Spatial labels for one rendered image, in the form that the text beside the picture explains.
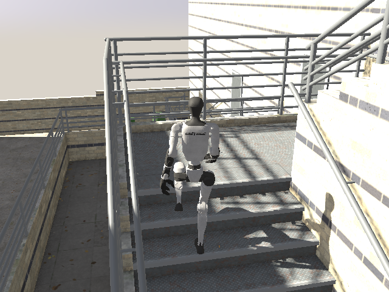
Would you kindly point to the stairs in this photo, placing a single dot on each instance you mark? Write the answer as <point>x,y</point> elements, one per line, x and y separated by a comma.
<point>231,274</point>

